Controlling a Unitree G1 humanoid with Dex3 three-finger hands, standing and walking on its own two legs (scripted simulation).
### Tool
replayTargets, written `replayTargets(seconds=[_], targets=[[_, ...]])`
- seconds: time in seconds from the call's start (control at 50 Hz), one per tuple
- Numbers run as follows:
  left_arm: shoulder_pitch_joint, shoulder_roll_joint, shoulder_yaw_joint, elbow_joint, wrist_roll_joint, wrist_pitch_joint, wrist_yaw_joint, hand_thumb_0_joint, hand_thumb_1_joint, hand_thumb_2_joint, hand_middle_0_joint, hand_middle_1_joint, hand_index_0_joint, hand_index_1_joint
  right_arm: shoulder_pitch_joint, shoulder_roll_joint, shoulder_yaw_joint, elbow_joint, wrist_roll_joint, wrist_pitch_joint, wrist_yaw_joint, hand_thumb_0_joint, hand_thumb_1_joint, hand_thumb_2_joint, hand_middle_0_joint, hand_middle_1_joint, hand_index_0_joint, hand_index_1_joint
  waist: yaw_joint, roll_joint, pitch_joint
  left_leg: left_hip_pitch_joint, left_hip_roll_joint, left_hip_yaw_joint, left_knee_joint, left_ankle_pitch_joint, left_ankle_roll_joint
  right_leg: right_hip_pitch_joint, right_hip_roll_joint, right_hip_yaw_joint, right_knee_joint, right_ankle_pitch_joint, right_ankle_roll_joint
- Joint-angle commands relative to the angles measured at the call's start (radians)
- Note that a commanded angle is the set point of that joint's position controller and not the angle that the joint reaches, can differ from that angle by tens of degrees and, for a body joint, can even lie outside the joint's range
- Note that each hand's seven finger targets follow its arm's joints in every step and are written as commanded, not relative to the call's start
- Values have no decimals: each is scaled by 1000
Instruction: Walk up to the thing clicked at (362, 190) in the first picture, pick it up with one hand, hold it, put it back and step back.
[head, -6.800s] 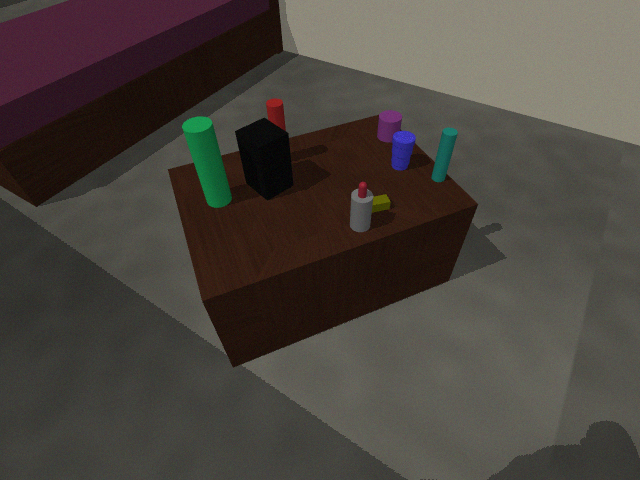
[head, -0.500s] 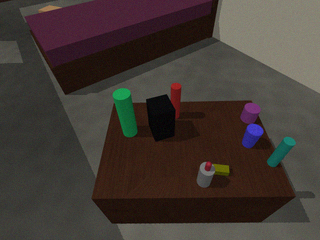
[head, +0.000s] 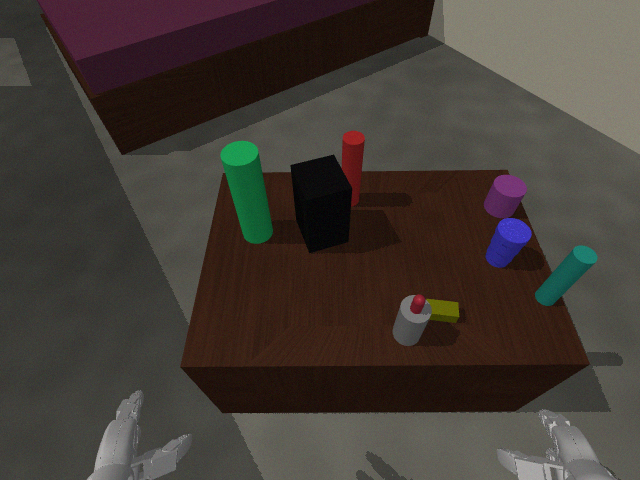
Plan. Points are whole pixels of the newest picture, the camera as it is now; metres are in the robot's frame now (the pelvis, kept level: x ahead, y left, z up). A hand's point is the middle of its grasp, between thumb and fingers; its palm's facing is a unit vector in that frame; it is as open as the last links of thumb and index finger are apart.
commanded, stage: go down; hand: right
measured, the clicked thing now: (412, 316) +0.45 -0.16 -0.27
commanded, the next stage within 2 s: none
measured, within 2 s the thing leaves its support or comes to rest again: neither
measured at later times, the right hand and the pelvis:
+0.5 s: hand (539, 454) +0.18 -0.26 -0.13, palm faces +0.07 +0.95 -0.31, open 17.0 cm; pelvis +0.02 +0.00 -0.02, yaw +0 degrees
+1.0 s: hand (547, 446) +0.19 -0.27 -0.12, palm faces +0.09 +0.95 -0.31, open 17.2 cm; pelvis +0.04 +0.00 -0.04, yaw -1 degrees
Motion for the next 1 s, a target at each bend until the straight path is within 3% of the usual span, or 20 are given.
replayTargets(seconds=[0.0,0.04,0.08,0.14,0.16,0.18,0.26,0.32,0.36,0.44,0.46,0.48,0.54,0.58,0.7,0.78,0.82,0.88,0.94,0.98], targets=[[135,210,93,-248,12,-10,-3,0,-74,104,-43,-52,-64,-31,121,-257,-112,-155,-22,98,22,0,-14,-127,59,39,52,39,7,63,-356,94,-42,39,-37,252,21,128,50,-62,-1,204,-40],[197,115,34,-132,3,15,-22,0,-165,84,-45,-52,-63,-33,86,-234,-80,-209,-26,148,47,0,66,-101,62,39,55,39,-4,-39,-201,-3,-43,38,-36,175,29,55,52,-69,-7,129,-37],[37,168,64,-270,-2,1,-22,0,-246,79,-51,-55,-62,-44,24,-244,-87,-300,-21,177,51,0,184,-87,56,42,53,42,2,-26,-222,-30,-44,40,-19,109,30,29,43,-57,6,71,-36],[66,144,57,-280,4,-1,-27,0,-385,60,-54,-54,-58,-50,69,-249,-97,-361,-25,195,56,0,296,-65,54,45,52,45,-2,-31,-171,-72,-41,37,-18,34,34,-20,40,-50,15,0,-38],[56,148,58,-312,8,-11,-23,0,-465,53,-62,-61,-60,-62,44,-245,-94,-392,-27,190,57,0,376,-59,45,50,48,50,8,-16,-188,-76,-41,34,-12,26,31,-21,38,-45,30,-7,-41],[27,164,69,-353,10,-24,-17,0,-508,49,-64,-62,-59,-66,38,-247,-102,-422,-27,184,55,0,429,-59,39,53,44,53,-2,-9,-221,-71,-40,31,7,43,33,-17,34,-39,41,15,-39],[62,170,85,-424,24,-53,7,0,-547,59,-64,-61,-53,-72,86,-243,-126,-481,-27,169,48,0,502,-60,32,57,40,57,10,29,-316,-52,-36,30,66,136,25,9,29,-29,112,111,-40],[144,162,83,-423,31,-64,26,0,-556,65,-65,-62,-51,-77,137,-261,-158,-505,-22,169,41,0,510,-50,37,54,44,54,4,8,-320,-63,-36,29,92,144,24,-1,30,-27,135,123,-38],[178,158,84,-436,34,-63,37,0,-552,65,-64,-62,-50,-77,161,-265,-163,-539,-25,174,42,0,493,-37,46,49,48,49,5,8,-338,-70,-40,35,107,139,23,-5,29,-26,139,120,-35],[221,140,76,-433,30,-54,48,0,-542,56,-61,-61,-52,-70,193,-275,-170,-600,-22,205,54,0,505,-31,44,48,48,48,8,-27,-274,-118,-41,39,115,95,25,-45,29,-29,144,73,-33],[250,122,68,-432,29,-53,48,0,-541,53,-59,-60,-52,-67,206,-249,-154,-597,-23,216,59,0,508,-29,45,48,48,48,16,-42,-268,-131,-42,39,125,102,27,-46,29,-30,150,82,-31],[227,132,71,-441,29,-50,48,0,-543,56,-59,-58,-50,-67,213,-270,-168,-624,-22,225,61,0,508,-38,41,51,45,51,3,-62,-268,-136,-42,42,132,99,30,-56,28,-28,151,88,-27],[221,127,66,-475,24,-50,44,0,-545,52,-58,-59,-52,-66,226,-242,-144,-671,-18,255,73,0,519,-38,41,51,45,51,10,-62,-234,-162,-48,51,143,70,32,-81,22,-21,153,69,-24],[221,129,67,-492,23,-49,42,0,-548,52,-59,-59,-52,-66,235,-257,-161,-698,-16,267,74,0,522,-46,37,54,43,54,6,-66,-245,-154,-48,56,155,78,32,-86,19,-14,162,88,-20],[241,139,76,-575,19,-42,49,0,-551,55,-57,-56,-51,-63,282,-257,-175,-762,-4,298,84,0,514,-50,40,54,46,54,9,-19,-321,-140,-44,47,193,176,21,-67,24,-13,226,203,-25],[311,114,63,-612,15,-41,57,0,-551,57,-56,-56,-49,-64,293,-258,-191,-788,0,307,87,0,487,-37,50,47,50,47,17,4,-321,-154,-40,40,200,170,17,-88,28,-17,246,167,-32],[289,118,62,-626,16,-39,63,0,-549,54,-56,-56,-51,-62,305,-297,-221,-815,-1,305,91,0,494,-42,47,49,49,50,4,-24,-321,-157,-37,37,203,161,19,-97,32,-18,250,164,-30],[327,91,39,-631,16,-39,67,0,-552,58,-57,-57,-50,-65,327,-283,-218,-831,0,308,99,0,497,-46,44,50,47,50,6,-27,-321,-158,-33,35,213,185,16,-109,34,-22,269,177,-31],[320,91,38,-645,16,-37,73,0,-541,48,-54,-57,-53,-58,333,-315,-246,-866,1,311,106,0,505,-49,40,53,44,53,-2,-58,-309,-165,-31,33,216,173,18,-118,35,-25,271,168,-28],[322,99,41,-661,18,-35,74,0,-547,53,-56,-57,-52,-61,346,-295,-235,-875,5,314,115,0,486,-51,43,52,46,52,3,-34,-307,-172,-33,36,220,170,17,-131,33,-20,274,162,-30]])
